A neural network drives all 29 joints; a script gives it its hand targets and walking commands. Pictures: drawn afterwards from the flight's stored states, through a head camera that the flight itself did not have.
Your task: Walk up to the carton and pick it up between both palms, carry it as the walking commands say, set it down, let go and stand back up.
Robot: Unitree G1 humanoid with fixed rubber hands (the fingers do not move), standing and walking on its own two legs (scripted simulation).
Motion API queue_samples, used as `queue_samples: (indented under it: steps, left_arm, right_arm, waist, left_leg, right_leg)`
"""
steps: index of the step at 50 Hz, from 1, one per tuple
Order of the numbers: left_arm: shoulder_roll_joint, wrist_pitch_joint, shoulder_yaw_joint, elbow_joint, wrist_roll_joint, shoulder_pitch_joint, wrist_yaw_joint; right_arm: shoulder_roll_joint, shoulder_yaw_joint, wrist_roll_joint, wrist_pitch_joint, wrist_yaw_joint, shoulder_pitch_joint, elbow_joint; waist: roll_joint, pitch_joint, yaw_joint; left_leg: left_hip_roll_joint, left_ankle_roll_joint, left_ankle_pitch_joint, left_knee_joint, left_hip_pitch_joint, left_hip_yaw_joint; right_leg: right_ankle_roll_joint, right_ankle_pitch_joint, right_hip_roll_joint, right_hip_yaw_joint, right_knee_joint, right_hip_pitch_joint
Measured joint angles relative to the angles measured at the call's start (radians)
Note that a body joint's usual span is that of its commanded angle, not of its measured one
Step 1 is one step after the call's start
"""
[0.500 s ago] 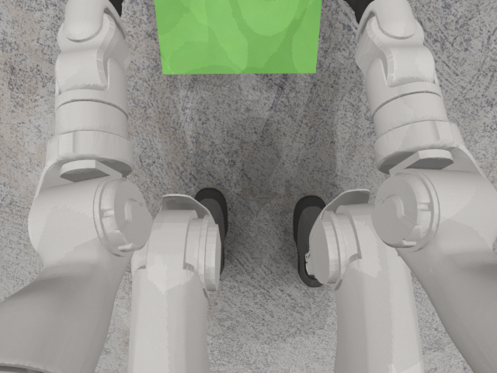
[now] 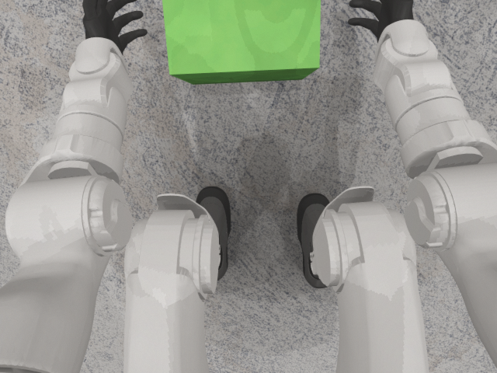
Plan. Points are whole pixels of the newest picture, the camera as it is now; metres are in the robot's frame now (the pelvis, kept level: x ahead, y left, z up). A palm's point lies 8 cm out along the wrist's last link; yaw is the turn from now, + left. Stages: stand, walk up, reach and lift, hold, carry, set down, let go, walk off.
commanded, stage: set down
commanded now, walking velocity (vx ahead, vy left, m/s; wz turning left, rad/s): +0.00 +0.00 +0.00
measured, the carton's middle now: out of the picture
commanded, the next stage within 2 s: let go in 1.56 s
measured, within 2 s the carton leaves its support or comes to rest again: neither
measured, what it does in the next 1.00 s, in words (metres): rises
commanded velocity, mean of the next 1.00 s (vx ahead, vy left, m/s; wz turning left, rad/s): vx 0.00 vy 0.00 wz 0.00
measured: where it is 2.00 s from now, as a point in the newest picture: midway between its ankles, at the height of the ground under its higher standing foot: (264, 252)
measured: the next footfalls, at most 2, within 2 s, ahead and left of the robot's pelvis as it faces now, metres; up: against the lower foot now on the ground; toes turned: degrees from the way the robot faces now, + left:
none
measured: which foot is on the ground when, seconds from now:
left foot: down 0.00-1.00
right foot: down 0.00-1.00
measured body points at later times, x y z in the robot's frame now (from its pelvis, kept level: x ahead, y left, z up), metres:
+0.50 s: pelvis -0.01 +0.00 +0.01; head +0.36 +0.01 +0.27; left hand +0.55 +0.23 -0.13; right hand +0.57 -0.16 -0.13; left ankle +0.13 +0.11 -0.34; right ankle +0.11 -0.11 -0.34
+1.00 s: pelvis +0.03 +0.01 +0.12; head +0.34 +0.03 +0.45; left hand +0.57 +0.22 +0.02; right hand +0.57 -0.20 +0.03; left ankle +0.12 +0.11 -0.34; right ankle +0.10 -0.11 -0.34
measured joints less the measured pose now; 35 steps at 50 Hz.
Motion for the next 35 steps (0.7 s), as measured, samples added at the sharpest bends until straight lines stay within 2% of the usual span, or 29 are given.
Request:
queue_samples:
  steps: [4,14,17,21,23,27,31,35]
  left_arm:
    - [0.036,0.000,-0.017,0.004,-0.050,-0.008,-0.002]
    - [0.057,-0.001,-0.069,-0.005,-0.093,-0.028,-0.024]
    - [0.057,0.003,-0.069,-0.073,-0.099,-0.029,-0.014]
    - [0.063,0.015,-0.069,-0.226,-0.108,-0.028,0.007]
    - [0.069,0.040,-0.068,-0.239,-0.113,-0.026,0.015]
    - [0.074,0.129,-0.069,-0.248,-0.113,-0.014,0.026]
    - [0.074,0.177,-0.079,-0.290,-0.117,-0.014,0.038]
    - [0.073,0.199,-0.088,-0.258,-0.117,-0.014,0.033]
  right_arm:
    - [-0.028,0.021,0.030,0.000,0.000,-0.020,0.000]
    - [-0.070,0.064,0.068,0.002,0.000,-0.059,-0.008]
    - [-0.047,0.065,0.080,0.006,0.000,-0.045,-0.062]
    - [-0.037,0.072,0.094,0.030,-0.016,-0.032,-0.243]
    - [-0.047,0.072,0.094,0.047,-0.030,-0.031,-0.282]
    - [-0.076,0.062,0.094,0.134,-0.047,-0.026,-0.283]
    - [-0.093,0.058,0.096,0.181,-0.049,-0.025,-0.260]
    - [-0.075,0.043,0.096,0.193,-0.018,-0.024,-0.169]
  waist:
    - [0.000,0.000,0.000]
    - [-0.001,0.001,0.000]
    - [-0.001,0.006,0.000]
    - [-0.001,0.119,0.000]
    - [-0.004,0.168,0.000]
    - [-0.006,0.174,0.000]
    - [-0.006,0.139,0.000]
    - [-0.006,0.015,0.000]
  left_leg:
    - [0.001,0.002,0.000,0.001,0.000,0.000]
    - [0.001,0.002,-0.019,0.001,0.002,0.000]
    - [0.001,0.002,-0.020,0.001,0.007,0.000]
    - [0.001,0.003,-0.020,0.001,0.103,0.000]
    - [0.001,0.005,-0.020,0.001,0.158,0.000]
    - [0.001,0.017,-0.019,-0.008,0.216,0.000]
    - [0.001,0.032,-0.021,-0.038,0.261,-0.002]
    - [0.001,0.044,-0.028,-0.081,0.257,-0.005]
  right_leg:
    - [0.000,0.000,0.000,0.000,0.000,0.000]
    - [0.000,-0.018,0.000,0.000,0.000,0.002]
    - [0.000,-0.018,0.000,0.000,0.000,0.008]
    - [0.000,-0.019,0.000,0.000,-0.002,0.106]
    - [0.001,-0.020,0.000,0.000,-0.004,0.162]
    - [0.010,-0.020,0.000,0.000,-0.022,0.229]
    - [0.020,-0.020,0.000,0.000,-0.065,0.285]
    - [0.023,-0.023,0.000,0.000,-0.120,0.287]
